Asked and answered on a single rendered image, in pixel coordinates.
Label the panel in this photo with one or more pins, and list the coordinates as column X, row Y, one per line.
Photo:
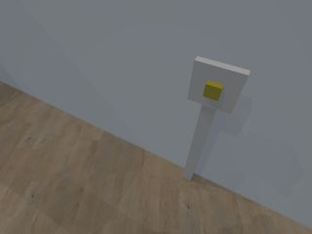
column 233, row 79

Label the button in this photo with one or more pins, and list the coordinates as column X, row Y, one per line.
column 212, row 90

